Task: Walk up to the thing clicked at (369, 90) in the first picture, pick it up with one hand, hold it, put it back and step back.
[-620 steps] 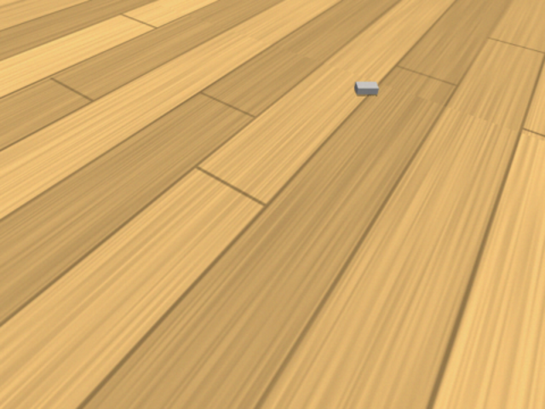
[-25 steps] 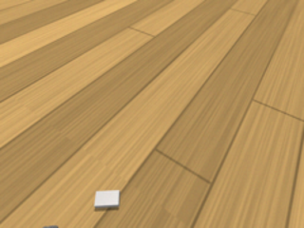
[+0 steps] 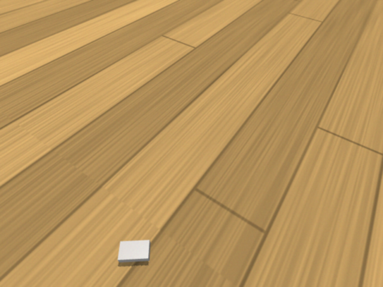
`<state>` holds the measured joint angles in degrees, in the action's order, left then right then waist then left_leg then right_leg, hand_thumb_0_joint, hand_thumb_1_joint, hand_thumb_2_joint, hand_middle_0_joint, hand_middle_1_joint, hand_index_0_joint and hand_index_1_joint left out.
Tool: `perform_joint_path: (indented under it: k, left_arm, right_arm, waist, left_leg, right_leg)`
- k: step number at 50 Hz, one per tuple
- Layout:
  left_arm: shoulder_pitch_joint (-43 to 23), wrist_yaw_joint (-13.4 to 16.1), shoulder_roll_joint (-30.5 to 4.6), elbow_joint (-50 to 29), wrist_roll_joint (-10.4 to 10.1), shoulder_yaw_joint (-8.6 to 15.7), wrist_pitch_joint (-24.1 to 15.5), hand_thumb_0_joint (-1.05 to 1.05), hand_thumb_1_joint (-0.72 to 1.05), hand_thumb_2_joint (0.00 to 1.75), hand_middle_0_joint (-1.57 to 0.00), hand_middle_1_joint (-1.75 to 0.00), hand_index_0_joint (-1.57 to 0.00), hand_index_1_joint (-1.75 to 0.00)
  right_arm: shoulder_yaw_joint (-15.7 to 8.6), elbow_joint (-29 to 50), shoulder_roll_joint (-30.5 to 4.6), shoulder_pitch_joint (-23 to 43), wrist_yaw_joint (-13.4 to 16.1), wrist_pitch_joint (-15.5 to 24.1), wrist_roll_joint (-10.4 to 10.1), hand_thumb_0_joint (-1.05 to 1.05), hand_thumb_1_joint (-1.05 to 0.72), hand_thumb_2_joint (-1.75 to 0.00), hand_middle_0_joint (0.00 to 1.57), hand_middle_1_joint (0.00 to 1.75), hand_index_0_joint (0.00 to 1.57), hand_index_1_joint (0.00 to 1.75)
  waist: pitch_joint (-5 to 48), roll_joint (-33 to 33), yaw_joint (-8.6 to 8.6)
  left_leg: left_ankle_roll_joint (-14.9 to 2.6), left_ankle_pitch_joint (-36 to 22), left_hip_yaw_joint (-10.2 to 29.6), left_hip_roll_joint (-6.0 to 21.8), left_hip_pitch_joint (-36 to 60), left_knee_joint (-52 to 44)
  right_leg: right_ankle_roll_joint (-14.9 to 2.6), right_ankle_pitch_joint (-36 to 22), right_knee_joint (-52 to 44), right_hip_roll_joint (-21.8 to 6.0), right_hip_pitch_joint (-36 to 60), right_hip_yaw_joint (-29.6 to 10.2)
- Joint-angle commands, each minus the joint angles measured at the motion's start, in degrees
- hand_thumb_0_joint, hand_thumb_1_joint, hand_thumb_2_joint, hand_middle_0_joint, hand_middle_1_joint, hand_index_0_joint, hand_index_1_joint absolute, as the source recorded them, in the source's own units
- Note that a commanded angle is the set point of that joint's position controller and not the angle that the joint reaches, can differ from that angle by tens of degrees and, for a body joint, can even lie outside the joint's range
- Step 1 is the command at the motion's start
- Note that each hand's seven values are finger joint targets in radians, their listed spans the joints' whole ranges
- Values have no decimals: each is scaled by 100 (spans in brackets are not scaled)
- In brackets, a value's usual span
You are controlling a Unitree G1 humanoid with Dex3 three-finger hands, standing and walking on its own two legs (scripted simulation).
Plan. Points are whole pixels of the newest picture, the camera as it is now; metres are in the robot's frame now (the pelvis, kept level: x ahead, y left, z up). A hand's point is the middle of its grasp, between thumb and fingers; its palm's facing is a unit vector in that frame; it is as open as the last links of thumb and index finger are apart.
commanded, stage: walk up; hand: left
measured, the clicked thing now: (134, 251) +0.39 +0.27 -0.76
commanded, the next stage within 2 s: stand in 0.40 s
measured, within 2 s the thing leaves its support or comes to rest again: neither
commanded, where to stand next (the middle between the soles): +0.03 +0.01 m, yaw +3 degrees
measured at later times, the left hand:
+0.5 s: hand out of the picture +0.09 +0.25 -0.15, palm faces -0.03 -0.94 -0.34, open 7.4 cm
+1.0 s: hand out of the picture +0.08 +0.26 -0.15, palm faces +0.00 -0.93 -0.36, open 7.4 cm
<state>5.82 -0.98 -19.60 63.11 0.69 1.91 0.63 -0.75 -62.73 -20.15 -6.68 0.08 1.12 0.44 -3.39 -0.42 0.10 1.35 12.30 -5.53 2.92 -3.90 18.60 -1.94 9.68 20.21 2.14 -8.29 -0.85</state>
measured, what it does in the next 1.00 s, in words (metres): stands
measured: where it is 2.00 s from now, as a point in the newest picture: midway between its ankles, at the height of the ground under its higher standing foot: outside the picture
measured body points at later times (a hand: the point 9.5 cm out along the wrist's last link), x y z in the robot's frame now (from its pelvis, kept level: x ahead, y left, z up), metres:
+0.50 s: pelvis +0.00 +0.00 +0.00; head +0.01 -0.01 +0.45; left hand +0.09 +0.30 -0.13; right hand +0.07 -0.31 -0.13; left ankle -0.02 +0.13 -0.75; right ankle +0.01 -0.10 -0.75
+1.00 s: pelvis +0.01 +0.01 +0.00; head +0.02 +0.00 +0.45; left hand +0.08 +0.31 -0.13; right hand +0.09 -0.29 -0.14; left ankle -0.02 +0.13 -0.75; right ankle +0.01 -0.10 -0.75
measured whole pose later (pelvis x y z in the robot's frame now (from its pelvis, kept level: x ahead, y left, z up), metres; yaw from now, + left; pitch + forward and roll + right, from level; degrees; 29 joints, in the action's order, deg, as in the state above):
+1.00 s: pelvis +0.01 +0.01 +0.00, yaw +1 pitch -2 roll +0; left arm 5.5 0.1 -20.2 65.2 0.4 -0.3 -1.1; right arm 0.3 -64.7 -20.0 -7.1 -0.4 0.8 0.8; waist -2.4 0.5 -0.3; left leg 1.0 11.5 -4.3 2.0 -2.7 16.0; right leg -1.3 9.6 17.9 1.2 -6.6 0.3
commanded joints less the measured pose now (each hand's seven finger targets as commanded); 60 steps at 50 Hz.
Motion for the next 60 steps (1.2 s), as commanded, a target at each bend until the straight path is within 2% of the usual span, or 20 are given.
perform_joint_path:
  k: [1, 5, 10, 17, 19, 20, 22, 26, 45, 55, 60]
  left_arm:
    - [-174, 51, -1208, -376, -19, 239, -96, 0, 90, 90, -20, -30, -20, -30]
    - [-232, 49, -1207, -387, -1, 230, -94, 0, 90, 90, -20, -30, -20, -30]
    - [-246, 48, -1209, -404, -1, 222, -98, 0, 90, 90, -20, -30, -20, -30]
    - [-306, 51, -1218, -423, -4, 218, -113, 0, 90, 90, -20, -30, -20, -30]
    - [-272, 51, -1252, -426, 0, 236, -117, 0, 90, 90, -20, -30, -20, -30]
    - [-277, 78, -1216, -352, -29, 127, -182, 0, 90, 90, -20, -30, -20, -30]
    - [-276, 101, -1291, -310, -18, 126, -224, 0, 90, 90, -20, -30, -20, -30]
    - [-239, 128, -1322, -225, -32, 90, -255, 0, 90, 90, -20, -30, -20, -30]
    - [-235, 162, -1287, -149, -38, 13, -292, 0, 90, 90, -20, -30, -20, -30]
    - [-226, 175, -1317, -133, -31, 7, -289, 0, 90, 90, -20, -30, -20, -30]
    - [-201, 174, -1294, -122, -41, -11, -288, 0, 90, 90, -20, -30, -20, -30]
  right_arm:
    - [-267, 344, -1256, 210, 99, 126, 2, 0, -90, -90, 20, 30, 20, 30]
    - [-282, 323, -1279, 206, 101, 120, 11, 0, -90, -90, 20, 30, 20, 30]
    - [-261, 323, -1250, 192, 101, 138, 14, 0, -90, -90, 20, 30, 20, 30]
    - [-261, 335, -1247, 147, 87, 118, 20, 0, -90, -90, 20, 30, 20, 30]
    - [-268, 320, -1279, 107, 90, 121, 3, 0, -90, -90, 20, 30, 20, 30]
    - [-187, 249, -1141, 193, 70, 78, 36, 0, -90, -90, 20, 30, 20, 30]
    - [-168, 238, -1113, 175, 64, 63, 32, 0, -90, -90, 20, 30, 20, 30]
    - [-149, 165, -1166, 120, 42, 69, 33, 0, -90, -90, 20, 30, 20, 30]
    - [-139, 93, -1189, 110, 46, 79, 39, 0, -90, -90, 20, 30, 20, 30]
    - [-149, 110, -1178, 116, 48, 72, 36, 0, -90, -90, 20, 30, 20, 30]
    - [-137, 94, -1144, 143, 38, 63, 28, 0, -90, -90, 20, 30, 20, 30]
  waist:
    - [410, 104, -2]
    - [403, 59, -25]
    - [493, 41, -37]
    - [417, -16, -60]
    - [524, 11, -48]
    - [652, 242, -51]
    - [543, 95, -72]
    - [483, -74, -58]
    - [579, 72, -40]
    - [594, 58, -59]
    - [426, 25, -40]
  left_leg:
    - [-285, -565, 557, 667, 130, -335]
    - [-293, -415, 573, 675, 98, -380]
    - [-288, -583, 527, 669, 115, -361]
    - [-268, -433, 524, 615, 133, -313]
    - [-280, -528, 535, 645, 168, -300]
    - [-243, -396, 519, 612, 117, -355]
    - [-221, -338, 554, 609, 127, -420]
    - [-215, -488, 592, 619, 205, -444]
    - [-212, -1033, 676, 662, 224, -456]
    - [-211, -1075, 696, 659, 281, -457]
    - [-201, -952, 719, 634, 127, -492]
  right_leg:
    - [-55, -953, -286, -757, -54, -654]
    - [-64, -891, -288, -762, -56, -680]
    - [-62, -1048, -271, -783, 28, -703]
    - [-67, -890, -376, -801, -101, -804]
    - [-81, -1013, -291, -809, -2, -783]
    - [-55, -955, -473, -936, 182, -806]
    - [-38, -998, -488, -928, 136, -810]
    - [14, -1020, -522, -910, 110, -720]
    - [31, -1509, -432, -957, 286, -572]
    - [31, -1387, -417, -965, 241, -532]
    - [32, -1311, -485, -957, 230, -523]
